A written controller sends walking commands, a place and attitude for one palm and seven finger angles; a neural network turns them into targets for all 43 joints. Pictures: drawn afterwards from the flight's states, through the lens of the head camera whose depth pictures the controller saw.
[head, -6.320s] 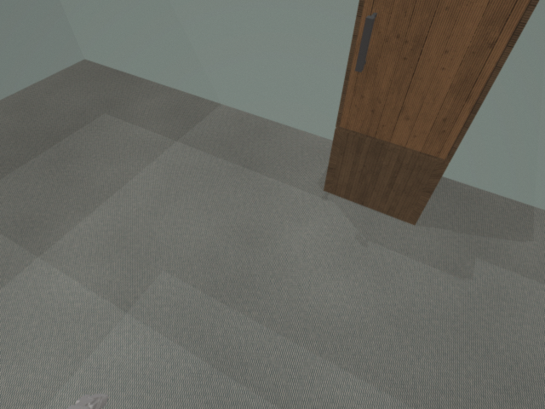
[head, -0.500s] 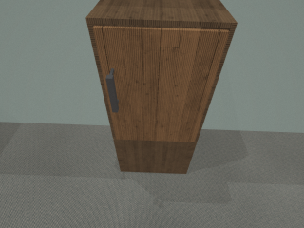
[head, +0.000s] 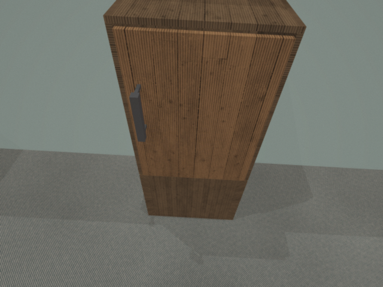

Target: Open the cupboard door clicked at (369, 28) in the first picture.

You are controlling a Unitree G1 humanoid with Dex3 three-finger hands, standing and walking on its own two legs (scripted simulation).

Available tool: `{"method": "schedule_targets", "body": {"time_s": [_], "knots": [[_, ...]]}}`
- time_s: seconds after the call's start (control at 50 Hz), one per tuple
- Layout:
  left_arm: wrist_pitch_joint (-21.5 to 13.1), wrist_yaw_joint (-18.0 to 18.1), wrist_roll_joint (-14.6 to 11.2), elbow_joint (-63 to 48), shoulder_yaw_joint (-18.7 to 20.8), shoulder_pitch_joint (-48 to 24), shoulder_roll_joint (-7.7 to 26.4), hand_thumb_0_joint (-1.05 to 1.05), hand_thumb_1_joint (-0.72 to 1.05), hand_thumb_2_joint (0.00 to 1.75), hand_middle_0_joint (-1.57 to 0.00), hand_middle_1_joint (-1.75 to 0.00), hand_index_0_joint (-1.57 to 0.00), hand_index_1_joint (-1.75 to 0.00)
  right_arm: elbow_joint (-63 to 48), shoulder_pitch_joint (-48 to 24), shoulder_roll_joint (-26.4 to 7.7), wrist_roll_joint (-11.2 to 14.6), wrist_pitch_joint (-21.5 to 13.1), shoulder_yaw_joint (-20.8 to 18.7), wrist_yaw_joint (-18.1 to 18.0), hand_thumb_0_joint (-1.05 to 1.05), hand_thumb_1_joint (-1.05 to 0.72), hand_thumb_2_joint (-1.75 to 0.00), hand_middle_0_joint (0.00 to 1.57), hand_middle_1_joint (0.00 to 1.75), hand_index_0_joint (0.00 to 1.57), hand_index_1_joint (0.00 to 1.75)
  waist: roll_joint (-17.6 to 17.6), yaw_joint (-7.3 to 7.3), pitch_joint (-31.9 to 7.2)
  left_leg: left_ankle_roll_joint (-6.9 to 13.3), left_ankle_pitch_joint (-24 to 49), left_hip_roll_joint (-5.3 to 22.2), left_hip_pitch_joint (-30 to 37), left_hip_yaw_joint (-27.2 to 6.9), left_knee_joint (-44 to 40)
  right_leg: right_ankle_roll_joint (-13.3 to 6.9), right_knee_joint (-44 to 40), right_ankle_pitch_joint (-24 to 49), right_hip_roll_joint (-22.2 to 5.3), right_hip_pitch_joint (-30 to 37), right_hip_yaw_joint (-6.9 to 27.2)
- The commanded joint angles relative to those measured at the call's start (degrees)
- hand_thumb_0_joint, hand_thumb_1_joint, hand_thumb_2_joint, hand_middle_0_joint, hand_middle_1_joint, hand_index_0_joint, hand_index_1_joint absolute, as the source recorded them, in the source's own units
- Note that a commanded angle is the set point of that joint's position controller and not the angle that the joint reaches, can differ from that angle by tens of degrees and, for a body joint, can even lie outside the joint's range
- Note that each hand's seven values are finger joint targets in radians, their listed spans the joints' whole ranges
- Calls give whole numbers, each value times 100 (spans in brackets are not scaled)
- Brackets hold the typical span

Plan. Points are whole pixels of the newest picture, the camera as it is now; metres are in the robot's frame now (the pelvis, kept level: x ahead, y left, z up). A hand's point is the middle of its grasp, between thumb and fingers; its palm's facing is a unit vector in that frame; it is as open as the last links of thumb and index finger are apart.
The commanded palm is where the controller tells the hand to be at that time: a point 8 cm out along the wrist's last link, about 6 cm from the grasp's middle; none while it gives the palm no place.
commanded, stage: come to a stop and stand still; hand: left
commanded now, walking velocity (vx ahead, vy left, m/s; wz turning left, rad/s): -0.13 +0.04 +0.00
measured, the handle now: (140, 114) +0.57 +0.19 +0.03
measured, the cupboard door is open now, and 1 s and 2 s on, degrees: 0 0 0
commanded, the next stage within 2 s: look again from close up in 0.88 s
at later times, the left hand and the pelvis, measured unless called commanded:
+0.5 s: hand out of the picture +0.03 +0.20 -0.16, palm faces +0.01 -0.97 -0.23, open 7.4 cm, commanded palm none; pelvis -0.02 +0.01 +0.01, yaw -1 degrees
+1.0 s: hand out of the picture -0.06 +0.17 -0.17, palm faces +0.02 -0.99 -0.15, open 7.4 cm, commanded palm none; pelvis -0.04 +0.01 +0.01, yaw -1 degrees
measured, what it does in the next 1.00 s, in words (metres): stands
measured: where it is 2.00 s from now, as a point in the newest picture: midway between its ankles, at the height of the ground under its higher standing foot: outside the picture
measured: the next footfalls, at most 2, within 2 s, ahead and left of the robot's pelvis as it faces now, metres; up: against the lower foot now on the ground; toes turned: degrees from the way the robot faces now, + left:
none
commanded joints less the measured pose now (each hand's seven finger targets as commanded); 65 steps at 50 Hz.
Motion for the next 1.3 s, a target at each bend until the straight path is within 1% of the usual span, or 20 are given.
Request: {"method": "schedule_targets", "body": {"time_s": [0.0,0.02,0.06,0.1,0.16,0.26,0.34,0.38,0.48,0.58,0.94,0.96,0.98,1.0,1.02,1.06,1.08,1.12,1.22,1.28], "knots": [[-121,94,-55,-152,55,124,537,0,90,90,-20,-30,-20,-30,-122,315,-143,54,-217,32,-66,0,-90,-90,20,30,20,30,-217,-155,428,87,1111,7,-34,71,-604,-428,-1022,1457,-835,-3,987],[-127,102,-66,-134,21,100,468,0,90,90,-20,-30,-20,-30,-11,372,-262,60,-252,31,-86,0,-90,-90,20,30,20,30,258,-121,334,108,2118,213,213,-97,-765,-252,-623,2155,-586,81,637],[-146,150,-83,-66,-1,168,464,0,90,90,-20,-30,-20,-30,25,247,-406,94,-269,-22,-157,0,-90,-90,20,30,20,30,484,-29,107,106,3758,398,390,-97,-634,-84,-537,3070,-530,451,509],[-121,191,-92,-114,23,75,571,0,90,90,-20,-30,-20,-30,-38,160,-501,123,-224,-68,-200,0,-90,-90,20,30,20,30,265,-40,-64,83,4108,415,477,-93,-656,-44,-400,3563,-583,646,475],[-25,212,-68,-263,34,-58,523,0,90,90,-20,-30,-20,-30,-78,62,-508,113,-167,-129,-226,0,-90,-90,20,30,20,30,219,-27,-35,133,4337,471,544,-104,-717,6,-250,3378,-580,516,408],[59,186,-45,-440,65,-284,533,0,90,90,-20,-30,-20,-30,-247,-200,-554,65,-98,-197,-205,0,-90,-90,20,30,20,30,206,3,-115,203,3414,474,354,-144,-793,-4,-248,2785,-540,455,480],[60,147,-45,-511,38,-470,661,0,90,90,-20,-30,-20,-30,-333,-399,-543,44,-66,-164,-127,0,-90,-90,20,30,20,30,-46,-1,-34,124,1683,302,6,-131,-933,-73,-654,2068,-637,460,705],[48,137,-49,-556,21,-623,742,0,90,90,-20,-30,-20,-30,-327,-398,-555,39,-60,-144,-92,0,-90,-90,20,30,20,30,-123,-29,56,96,1237,236,-58,-149,-1052,-88,-848,1664,-658,402,768],[43,106,-62,-587,-7,-828,862,0,90,90,-20,-30,-20,-30,-266,-408,-643,18,-58,-89,-31,0,-90,-90,20,30,20,30,-44,-31,427,89,629,212,-195,-250,-1400,-62,-1273,417,-591,142,815],[45,95,-64,-552,-26,-787,852,0,90,90,-20,-30,-20,-30,-230,-322,-703,6,-70,-57,0,0,-90,-90,20,30,20,30,72,-8,565,95,212,215,-361,-332,-1665,-26,-1421,-24,-541,122,774],[-22,115,-73,-210,-82,-205,540,0,90,90,-20,-30,-20,-30,27,191,-439,39,-82,-15,-30,0,-90,-90,20,30,20,30,-37,-22,498,96,287,153,-308,-244,-1531,-50,-1480,-57,-545,70,756],[-98,117,36,-664,-94,-549,1645,0,90,90,-20,-30,-20,-30,-661,-476,-1391,-5,-71,-131,55,0,-90,-90,20,30,20,30,88,-228,1077,40,901,-1,-373,-296,-1327,-99,-1061,524,-387,-269,540],[-116,145,-28,-663,2,-326,1174,0,90,90,-20,-30,-20,-30,-817,-515,-1198,-24,-213,-224,-11,0,-90,-90,20,30,20,30,160,8,-72,141,471,197,-345,-390,-973,-72,-918,31,-628,144,693],[-117,141,-4,-723,-6,-349,1252,0,90,90,-20,-30,-20,-30,-842,-422,-1157,-8,-227,-254,-45,0,-90,-90,20,30,20,30,344,-112,-583,177,617,108,-136,-393,-779,-143,-921,126,-681,255,836],[-96,133,-4,-790,37,-404,1199,0,90,90,-20,-30,-20,-30,-853,-303,-1096,-3,-205,-290,-72,0,-90,-90,20,30,20,30,280,-174,-615,194,546,110,-123,-374,-722,-168,-946,-19,-681,135,860],[-29,130,-7,-870,30,-428,1076,0,90,90,-20,-30,-20,-30,-911,-142,-1014,-23,-127,-272,-70,0,-90,-90,20,30,20,30,-87,-213,-231,252,280,126,-447,-399,-726,-160,-1007,-346,-623,-54,837],[-11,130,3,-898,69,-476,1104,0,90,90,-20,-30,-20,-30,-924,-169,-1059,-16,-112,-311,-68,0,-90,-90,20,30,20,30,-137,-196,128,267,234,119,-618,-407,-780,-163,-1020,-395,-606,-221,852],[-27,121,0,-974,108,-558,1254,0,90,90,-20,-30,-20,-30,-1011,-254,-1260,-4,-129,-352,-58,0,-90,-90,20,30,20,30,27,-169,413,287,269,171,-718,-484,-918,-186,-969,-279,-556,-346,816],[-70,87,-28,-1039,138,-762,1503,0,90,90,-20,-30,-20,-30,-1108,-579,-1575,-2,-186,-358,-21,0,-90,-90,20,30,20,30,284,-73,355,306,565,298,-668,-601,-1213,-134,-839,521,-487,48,631],[-87,67,-36,-1055,131,-954,1669,0,90,90,-20,-30,-20,-30,-1138,-799,-1703,-6,-192,-338,13,0,-90,-90,20,30,20,30,211,-48,247,274,777,291,-513,-561,-1268,-109,-934,730,-547,228,648]]}}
